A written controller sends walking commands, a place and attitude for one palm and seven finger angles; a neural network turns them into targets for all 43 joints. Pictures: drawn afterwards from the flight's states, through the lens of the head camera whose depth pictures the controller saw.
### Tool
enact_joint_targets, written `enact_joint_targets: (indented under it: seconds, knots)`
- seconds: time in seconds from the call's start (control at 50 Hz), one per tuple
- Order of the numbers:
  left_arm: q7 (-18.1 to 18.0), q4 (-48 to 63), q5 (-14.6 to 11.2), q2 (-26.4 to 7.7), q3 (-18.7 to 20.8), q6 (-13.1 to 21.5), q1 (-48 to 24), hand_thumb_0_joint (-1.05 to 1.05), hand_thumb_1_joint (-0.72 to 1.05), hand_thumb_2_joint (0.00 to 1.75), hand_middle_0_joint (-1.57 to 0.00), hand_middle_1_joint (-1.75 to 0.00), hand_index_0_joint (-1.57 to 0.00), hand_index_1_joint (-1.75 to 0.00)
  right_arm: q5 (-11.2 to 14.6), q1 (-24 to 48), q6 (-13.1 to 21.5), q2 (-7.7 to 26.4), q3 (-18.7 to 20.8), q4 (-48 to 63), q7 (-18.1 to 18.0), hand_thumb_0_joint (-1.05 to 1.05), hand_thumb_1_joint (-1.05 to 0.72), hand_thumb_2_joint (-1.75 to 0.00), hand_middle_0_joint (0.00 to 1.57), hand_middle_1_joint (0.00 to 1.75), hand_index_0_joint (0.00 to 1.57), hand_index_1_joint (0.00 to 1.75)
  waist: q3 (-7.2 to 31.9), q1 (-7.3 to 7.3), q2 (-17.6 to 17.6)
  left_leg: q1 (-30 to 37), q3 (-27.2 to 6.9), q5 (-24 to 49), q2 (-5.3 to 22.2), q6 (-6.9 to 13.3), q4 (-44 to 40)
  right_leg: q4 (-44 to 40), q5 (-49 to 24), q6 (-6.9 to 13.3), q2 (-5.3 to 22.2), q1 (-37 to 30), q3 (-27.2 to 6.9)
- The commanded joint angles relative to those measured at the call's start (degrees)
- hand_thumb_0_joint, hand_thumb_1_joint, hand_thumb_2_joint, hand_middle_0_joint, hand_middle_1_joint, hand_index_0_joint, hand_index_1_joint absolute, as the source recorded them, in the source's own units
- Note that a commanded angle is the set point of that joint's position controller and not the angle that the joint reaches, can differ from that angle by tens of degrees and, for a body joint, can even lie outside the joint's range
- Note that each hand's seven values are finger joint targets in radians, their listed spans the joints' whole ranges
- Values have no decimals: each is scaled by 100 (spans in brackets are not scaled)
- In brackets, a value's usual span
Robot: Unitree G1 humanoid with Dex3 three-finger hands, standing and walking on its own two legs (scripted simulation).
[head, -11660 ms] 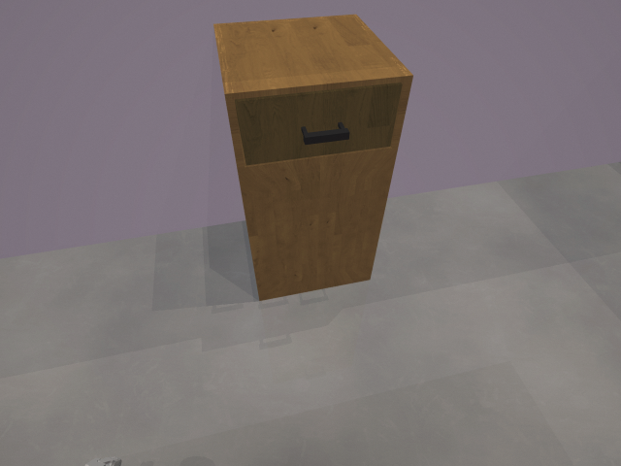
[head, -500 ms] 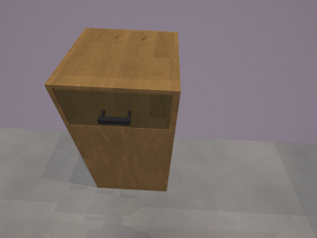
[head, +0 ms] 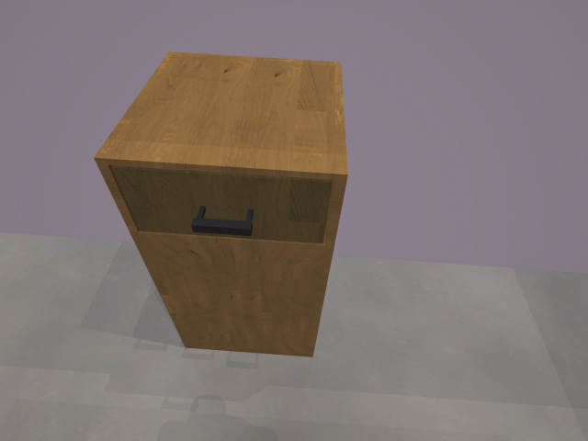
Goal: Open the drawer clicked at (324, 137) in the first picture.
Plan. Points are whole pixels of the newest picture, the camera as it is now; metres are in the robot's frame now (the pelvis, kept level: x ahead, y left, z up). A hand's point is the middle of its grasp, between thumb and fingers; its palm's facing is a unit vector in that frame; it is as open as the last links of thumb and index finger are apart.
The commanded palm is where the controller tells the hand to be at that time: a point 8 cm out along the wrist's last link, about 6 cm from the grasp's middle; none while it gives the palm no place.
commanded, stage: look again from close up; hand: left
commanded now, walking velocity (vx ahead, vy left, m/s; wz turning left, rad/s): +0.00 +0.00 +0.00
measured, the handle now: (224, 219) +0.51 +0.17 -0.04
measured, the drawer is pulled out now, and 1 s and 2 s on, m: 0.00 0.00 0.00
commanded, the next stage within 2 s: raise the hand with hooked fingers in 0.48 s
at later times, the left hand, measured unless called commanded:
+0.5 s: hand out of the picture +0.02 +0.16 -0.17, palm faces +0.00 -0.97 -0.22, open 7.3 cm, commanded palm none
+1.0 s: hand (183, 430) +0.15 +0.16 -0.07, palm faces -0.10 -0.15 -0.98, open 8.6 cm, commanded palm +0.15 +0.19 -0.02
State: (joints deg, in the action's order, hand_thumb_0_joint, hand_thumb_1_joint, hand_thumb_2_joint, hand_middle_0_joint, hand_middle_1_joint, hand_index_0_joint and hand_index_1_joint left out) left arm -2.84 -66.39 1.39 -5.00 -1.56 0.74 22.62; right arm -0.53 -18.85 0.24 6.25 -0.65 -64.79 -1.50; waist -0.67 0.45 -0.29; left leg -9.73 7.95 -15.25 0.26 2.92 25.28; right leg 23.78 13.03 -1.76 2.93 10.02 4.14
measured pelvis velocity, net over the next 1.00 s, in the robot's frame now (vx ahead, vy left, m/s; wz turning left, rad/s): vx -0.02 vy -0.06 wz -0.03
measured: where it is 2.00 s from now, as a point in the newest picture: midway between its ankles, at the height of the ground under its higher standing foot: outside the picture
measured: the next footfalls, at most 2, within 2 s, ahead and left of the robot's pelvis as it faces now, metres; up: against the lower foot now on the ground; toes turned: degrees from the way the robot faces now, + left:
none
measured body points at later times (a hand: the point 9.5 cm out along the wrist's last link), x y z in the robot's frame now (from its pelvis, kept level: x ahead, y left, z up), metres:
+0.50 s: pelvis +0.01 -0.01 +0.00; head +0.01 -0.03 +0.45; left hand +0.02 +0.22 -0.15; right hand -0.01 -0.22 -0.17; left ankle -0.02 +0.08 -0.74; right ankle -0.01 -0.14 -0.74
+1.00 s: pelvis -0.02 -0.06 -0.04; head +0.01 -0.07 +0.41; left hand +0.15 +0.17 -0.02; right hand +0.23 -0.31 -0.10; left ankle -0.01 +0.08 -0.74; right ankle -0.01 -0.14 -0.74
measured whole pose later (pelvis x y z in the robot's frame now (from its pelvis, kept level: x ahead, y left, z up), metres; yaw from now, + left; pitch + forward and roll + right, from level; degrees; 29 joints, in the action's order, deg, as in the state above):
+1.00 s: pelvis -0.02 -0.06 -0.04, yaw -2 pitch +11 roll +3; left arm -24.5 -3.8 63.2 -18.8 -3.4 7.5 24.9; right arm -3.9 -3.3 -1.4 16.6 4.4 -29.2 2.1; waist 7.0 5.7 -2.1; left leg -33.5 7.8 -21.4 3.0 -0.9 44.8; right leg 49.4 22.5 3.4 1.3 37.6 2.1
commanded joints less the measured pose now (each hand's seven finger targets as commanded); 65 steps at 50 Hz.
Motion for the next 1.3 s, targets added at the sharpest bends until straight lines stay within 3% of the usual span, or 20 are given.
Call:
enact_joint_targets:
  seconds: [0.0,0.02,0.1,0.24,0.54,0.56,0.58,0.6,0.62,0.64,0.66,0.68,0.7,0.76,0.84,0.9,1.02,1.1,1.2,1.28]
  knots:
    - [-44,303,-16,-675,114,135,228,0,90,90,-20,-30,-20,-30,-31,-451,199,633,80,563,31,0,-90,-90,20,30,20,30,-136,-142,587,-600,-1003,144,678,-97,-402,269,178,405,305,333,-358]
    - [-12,308,-29,-701,105,117,273,0,90,90,-20,-30,-20,-30,-33,-428,209,654,74,582,22,0,-90,-90,20,30,20,30,0,-86,937,-534,-991,91,733,-31,-507,374,158,397,250,259,-261]
    - [21,293,-50,-534,64,105,162,0,90,90,-20,-30,-20,-30,-13,-464,214,686,63,575,-8,0,-90,-90,20,30,20,30,-293,-92,-54,-445,-955,751,697,57,-387,274,-217,380,270,314,-302]
    - [32,377,-66,-651,106,49,12,0,90,90,-20,-30,-20,-30,-25,-420,172,735,13,437,6,0,-90,-90,20,30,20,30,-663,-47,-30,-506,-843,550,651,35,-617,157,-221,356,289,322,-391]
    - [40,394,-86,-798,157,50,-194,0,90,90,-20,-30,-20,-30,-23,-268,154,714,-12,149,-8,0,-90,-90,20,30,20,30,-423,-26,-8,-75,-644,1006,641,-47,-594,-34,-857,369,363,49,-486]
    - [-170,257,-16,-1074,168,120,17,0,90,90,-20,-30,-20,-30,40,211,163,1029,105,568,46,0,-90,-90,20,30,20,30,-654,91,-1115,-706,-620,1562,823,-228,501,23,-2658,245,608,228,-659]
    - [-176,8504,996,-2773,143,1082,-4533,0,88,89,-20,-32,-20,-32,326,353,946,1845,122,2439,-244,0,-90,-90,20,30,20,30,2164,-318,593,809,-740,2494,107,20,-145,608,-2338,458,-152,-123,-878]
    - [-586,6977,1137,-2503,263,645,-1821,0,85,88,-20,-33,-20,-33,252,785,1491,1541,218,2234,-439,0,-90,-90,20,30,20,30,2144,150,1731,1377,-720,3464,317,-91,-55,846,-856,532,-179,381,-500]
    - [-877,6567,1081,-1496,-232,-185,-485,0,83,87,-21,-34,-21,-34,402,850,1667,1262,299,2195,-413,0,-90,-90,20,30,20,30,1302,40,1587,651,-781,3088,342,-345,-234,1042,98,433,-212,844,-236]
    - [-912,6593,1513,-1083,-553,-306,-419,0,81,86,-21,-36,-21,-36,317,666,1728,1268,262,2116,-393,0,-90,-90,20,30,20,30,894,-107,1067,333,-750,2707,375,-314,-96,962,1,368,-260,1063,-126]
    - [-1062,6878,1958,-1374,-458,-278,-813,0,78,85,-21,-37,-21,-37,214,1002,1738,1449,293,2425,-347,0,-90,-90,20,30,20,30,263,-172,783,-173,-911,1880,263,-256,69,813,-22,405,-277,1381,-159]
    - [-1230,6785,2593,-1675,-281,-232,-750,0,76,84,-21,-39,-21,-39,70,940,1638,1588,326,2553,-319,0,-90,-90,20,30,20,30,406,-226,270,-493,-916,1276,172,-188,285,794,-38,427,-326,1581,-144]
    - [-1380,6520,3165,-1674,-268,-202,-524,0,74,83,-21,-40,-21,-40,-54,960,1496,1570,349,2767,-272,0,-90,-90,20,30,20,30,393,-182,-312,-854,-870,896,81,-162,484,825,214,444,-369,1785,-131]
    - [-1717,5834,4678,-1370,-296,-57,1103,0,67,80,-22,-45,-22,-45,-217,1258,935,1482,524,3415,2,0,-90,-90,20,30,20,30,568,433,-959,-1689,-601,488,-88,-261,842,992,857,554,-445,1853,-426]
    - [-1950,6257,5657,-1788,184,433,1560,0,57,76,-22,-51,-22,-51,-191,1818,253,1396,510,3953,393,0,-90,-90,20,30,20,30,905,870,-945,-2382,-447,501,-205,-258,1188,1384,-121,624,-320,1507,-886]
    - [-2315,6973,6160,-2320,613,630,577,0,50,73,-23,-55,-23,-55,-253,1924,31,1312,498,4202,432,0,-90,-90,20,30,20,30,1268,776,-428,-2371,-395,232,-308,-186,1536,1498,68,585,-277,1774,-1182]
    - [-2987,8255,6218,-2811,895,917,-1865,0,36,67,-24,-64,-24,-64,-420,1818,-99,1157,524,4234,254,0,-90,-90,20,30,20,30,2122,194,225,-1883,-697,-116,-373,-92,2616,1674,876,533,-160,2877,-1673]
    - [-2877,7705,5941,-2676,702,595,-1741,0,27,63,-25,-70,-25,-70,-366,1876,-69,1175,448,4172,136,0,-90,-90,20,30,20,30,1925,57,160,-2107,-663,-129,-341,-49,2549,1570,544,454,-213,2500,-1399]
    - [-2075,7296,5587,-2646,464,-172,-1326,0,15,58,-25,-78,-25,-78,-230,2010,-179,1180,277,4134,-27,0,-90,-90,20,30,20,30,1776,240,-407,-2241,-593,129,-308,-52,1817,1190,-371,294,-167,1110,-1275]
    - [-1521,7221,5472,-2859,677,-137,-1022,0,6,54,-26,-84,-26,-84,-230,1965,-202,1201,179,4021,-101,0,-90,-90,20,30,20,30,1581,404,-508,-2095,-627,347,-278,-76,1389,1096,-898,257,-119,583,-1195]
